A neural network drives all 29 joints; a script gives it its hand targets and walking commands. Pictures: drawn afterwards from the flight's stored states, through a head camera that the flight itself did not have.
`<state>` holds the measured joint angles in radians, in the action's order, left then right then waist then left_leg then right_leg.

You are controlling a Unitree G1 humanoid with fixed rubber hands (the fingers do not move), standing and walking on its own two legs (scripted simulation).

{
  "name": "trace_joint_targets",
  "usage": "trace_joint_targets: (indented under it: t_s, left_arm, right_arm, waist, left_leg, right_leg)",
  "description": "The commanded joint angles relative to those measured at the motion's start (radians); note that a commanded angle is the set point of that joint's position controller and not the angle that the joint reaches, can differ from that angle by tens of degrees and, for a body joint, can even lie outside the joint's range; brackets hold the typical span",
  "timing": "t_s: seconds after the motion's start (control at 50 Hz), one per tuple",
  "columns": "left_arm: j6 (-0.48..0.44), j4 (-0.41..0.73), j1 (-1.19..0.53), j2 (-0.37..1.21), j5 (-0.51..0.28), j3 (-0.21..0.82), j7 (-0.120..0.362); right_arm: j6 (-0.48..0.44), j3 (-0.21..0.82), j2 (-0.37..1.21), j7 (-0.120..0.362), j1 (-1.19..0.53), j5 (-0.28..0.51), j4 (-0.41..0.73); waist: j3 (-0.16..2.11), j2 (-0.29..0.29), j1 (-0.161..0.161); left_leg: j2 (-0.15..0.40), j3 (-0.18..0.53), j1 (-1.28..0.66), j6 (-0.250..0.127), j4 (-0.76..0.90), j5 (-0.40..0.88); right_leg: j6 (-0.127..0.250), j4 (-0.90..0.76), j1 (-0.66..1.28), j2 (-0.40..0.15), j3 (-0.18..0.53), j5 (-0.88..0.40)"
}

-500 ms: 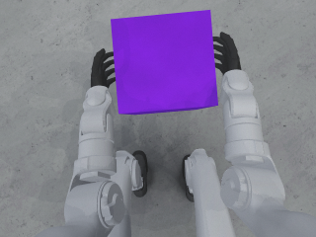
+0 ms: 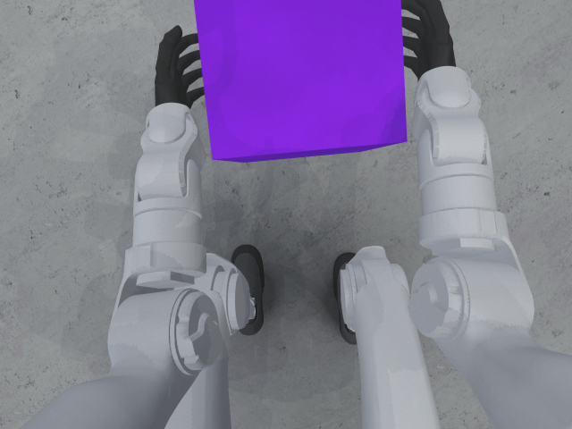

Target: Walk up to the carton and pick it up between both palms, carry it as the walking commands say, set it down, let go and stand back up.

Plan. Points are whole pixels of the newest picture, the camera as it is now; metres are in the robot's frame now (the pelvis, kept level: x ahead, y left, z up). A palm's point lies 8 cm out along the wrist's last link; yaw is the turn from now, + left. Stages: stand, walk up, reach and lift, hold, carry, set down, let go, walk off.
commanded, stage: set down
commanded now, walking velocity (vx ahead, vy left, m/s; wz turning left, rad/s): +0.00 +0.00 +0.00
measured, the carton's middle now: (298, 82) +0.53 -0.05 -0.21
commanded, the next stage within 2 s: none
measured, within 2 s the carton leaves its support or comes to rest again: rests again in 1.52 s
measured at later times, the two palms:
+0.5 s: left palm (209, 81) +0.55 +0.07 -0.21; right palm (416, 83) +0.51 -0.22 -0.24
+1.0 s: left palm (209, 84) +0.56 +0.08 -0.26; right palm (404, 79) +0.53 -0.22 -0.28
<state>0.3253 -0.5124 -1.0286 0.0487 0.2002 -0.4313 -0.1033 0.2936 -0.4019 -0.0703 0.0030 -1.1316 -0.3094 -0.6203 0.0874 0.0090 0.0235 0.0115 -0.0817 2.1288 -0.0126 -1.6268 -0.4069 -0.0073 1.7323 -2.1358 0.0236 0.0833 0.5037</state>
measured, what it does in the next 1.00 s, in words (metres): lowers itself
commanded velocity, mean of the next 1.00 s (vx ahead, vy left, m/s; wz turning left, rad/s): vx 0.00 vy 0.00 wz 0.00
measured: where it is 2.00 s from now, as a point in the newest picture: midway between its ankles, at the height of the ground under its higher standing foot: (300, 308)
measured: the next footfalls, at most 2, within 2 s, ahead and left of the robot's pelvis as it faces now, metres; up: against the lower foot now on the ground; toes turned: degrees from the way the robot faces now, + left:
none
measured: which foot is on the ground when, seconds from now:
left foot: down 0.00-1.00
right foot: down 0.00-1.00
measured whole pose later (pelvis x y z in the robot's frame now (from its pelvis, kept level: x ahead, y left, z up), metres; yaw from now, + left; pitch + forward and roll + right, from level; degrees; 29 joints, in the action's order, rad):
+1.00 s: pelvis -0.02 +0.00 -0.09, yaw +0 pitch +35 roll +5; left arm 0.27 -0.83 -1.55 -0.16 0.07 -0.39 -0.12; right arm 0.32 -0.33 -0.29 -0.02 -1.52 -0.17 -0.77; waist -0.52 0.05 0.03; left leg 0.00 -0.08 2.12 0.00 -2.00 -0.49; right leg -0.01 2.12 -2.11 0.02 0.08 0.61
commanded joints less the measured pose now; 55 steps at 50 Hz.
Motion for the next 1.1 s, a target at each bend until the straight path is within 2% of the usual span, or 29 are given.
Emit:
trace_joint_targets:
  t_s: [0.0, 0.24, 0.38, 0.42, 0.44, 0.46, 0.48, 0.5, 0.58, 0.62, 0.7, 0.8, 0.84, 0.92, 1.02, 1.08]
  left_arm:
    - [-0.085, 0.041, -0.878, 0.717, -0.255, 0.573, 0.241]
    - [-0.091, 0.058, -0.997, 0.658, -0.305, 0.616, 0.218]
    - [-0.079, 0.131, -1.137, 0.608, -0.376, 0.678, 0.188]
    - [-0.069, 0.098, -1.125, 0.627, -0.388, 0.66, 0.174]
    - [-0.059, 0.016, -1.076, 0.631, -0.373, 0.617, 0.174]
    - [-0.048, -0.071, -1.025, 0.629, -0.354, 0.566, 0.178]
    - [-0.043, -0.149, -0.996, 0.635, -0.341, 0.539, 0.186]
    - [-0.042, -0.179, -0.992, 0.634, -0.331, 0.517, 0.196]
    - [-0.059, -0.219, -1.005, 0.576, -0.281, 0.449, 0.226]
    - [-0.074, -0.199, -1.046, 0.555, -0.282, 0.434, 0.229]
    - [-0.094, -0.22, -1.062, 0.544, -0.302, 0.426, 0.232]
    - [-0.108, -0.213, -1.07, 0.583, -0.355, 0.484, 0.229]
    - [-0.103, -0.244, -1.036, 0.602, -0.356, 0.488, 0.232]
    - [-0.097, -0.289, -0.988, 0.629, -0.348, 0.474, 0.24]
    - [-0.111, -0.273, -1.004, 0.629, -0.364, 0.48, 0.24]
    - [-0.111, -0.296, -0.992, 0.617, -0.361, 0.466, 0.243]
  right_arm:
    - [-0.018, 0.432, 0.817, 0.231, -0.501, 0.187, -0.141]
    - [-0.026, 0.491, 0.727, 0.218, -0.631, 0.246, -0.11]
    - [-0.011, 0.567, 0.653, 0.196, -0.781, 0.32, -0.03]
    - [-0.008, 0.593, 0.594, 0.198, -0.888, 0.352, 0.022]
    - [-0.01, 0.59, 0.57, 0.203, -0.921, 0.352, 0.024]
    - [-0.011, 0.586, 0.548, 0.212, -0.951, 0.346, 0.019]
    - [-0.012, 0.612, 0.575, 0.221, -0.978, 0.353, 0.026]
    - [-0.012, 0.623, 0.601, 0.231, -0.984, 0.356, 0.033]
    - [-0.003, 0.588, 0.635, 0.264, -0.937, 0.342, -0.09]
    - [-0.008, 0.575, 0.631, 0.269, -0.933, 0.34, -0.125]
    - [-0.029, 0.577, 0.608, 0.263, -0.965, 0.35, -0.118]
    - [-0.048, 0.587, 0.612, 0.252, -0.956, 0.376, -0.103]
    - [-0.047, 0.572, 0.612, 0.254, -0.922, 0.366, -0.133]
    - [-0.048, 0.553, 0.6, 0.27, -0.895, 0.348, -0.156]
    - [-0.06, 0.557, 0.602, 0.274, -0.91, 0.36, -0.139]
    - [-0.057, 0.543, 0.597, 0.274, -0.892, 0.35, -0.163]
  waist:
    - [1.084, -0.053, 0.109]
    - [1.195, -0.046, 0.114]
    - [1.51, -0.057, 0.108]
    - [1.596, -0.066, 0.086]
    - [1.571, -0.09, 0.075]
    - [1.512, -0.124, 0.06]
    - [1.42, -0.167, 0.029]
    - [1.336, -0.195, 0.009]
    - [1.081, -0.193, -0.011]
    - [1.047, -0.189, -0.009]
    - [1.036, -0.185, -0.003]
    - [1.121, -0.158, 0.031]
    - [1.073, -0.145, 0.047]
    - [0.967, -0.121, 0.059]
    - [0.981, -0.112, 0.061]
    - [0.926, -0.115, 0.063]
  left_leg:
    - [-0.176, 0.035, -0.62, 0.039, -0.075, 0.245]
    - [-0.163, 0.028, -0.667, 0.042, -0.183, 0.266]
    - [-0.151, 0.007, -0.808, 0.043, -0.261, 0.271]
    - [-0.15, 0.014, -0.889, 0.035, -0.282, 0.298]
    - [-0.15, 0.022, -0.886, 0.028, -0.286, 0.292]
    - [-0.148, 0.028, -0.854, 0.021, -0.29, 0.266]
    - [-0.144, 0.033, -0.805, 0.009, -0.303, 0.258]
    - [-0.143, 0.032, -0.737, 0.001, -0.307, 0.231]
    - [-0.138, 0.02, -0.57, -0.017, -0.328, 0.129]
    - [-0.134, 0.023, -0.549, -0.015, -0.343, 0.132]
    - [-0.134, 0.025, -0.537, -0.013, -0.374, 0.165]
    - [-0.14, 0.033, -0.608, -0.003, -0.399, 0.252]
    - [-0.144, 0.039, -0.617, -0.002, -0.401, 0.254]
    - [-0.15, 0.048, -0.623, 0.002, -0.405, 0.244]
    - [-0.152, 0.051, -0.64, 0.004, -0.421, 0.283]
    - [-0.153, 0.046, -0.598, 0.002, -0.419, 0.253]
  right_leg:
    - [0.009, -0.085, 0.552, 0.099, -0.13, -0.326]
    - [0.015, 0.02, 0.572, 0.08, -0.14, -0.33]
    - [0.013, 0.091, 0.736, 0.063, -0.144, -0.347]
    - [0.013, 0.112, 0.756, 0.058, -0.142, -0.334]
    - [0.012, 0.117, 0.747, 0.055, -0.141, -0.313]
    - [0.011, 0.124, 0.746, 0.05, -0.139, -0.288]
    - [0.006, 0.14, 0.755, 0.047, -0.133, -0.302]
    - [0.002, 0.142, 0.759, 0.044, -0.124, -0.301]
    - [-0.004, 0.145, 0.632, 0.031, -0.11, -0.215]
    - [0.0, 0.159, 0.612, 0.029, -0.105, -0.221]
    - [0.004, 0.191, 0.632, 0.027, -0.1, -0.271]
    - [0.009, 0.23, 0.674, 0.033, -0.114, -0.367]
    - [0.011, 0.237, 0.638, 0.036, -0.123, -0.35]
    - [0.016, 0.238, 0.549, 0.035, -0.131, -0.295]
    - [0.019, 0.251, 0.54, 0.034, -0.131, -0.323]
    - [0.019, 0.248, 0.533, 0.033, -0.128, -0.306]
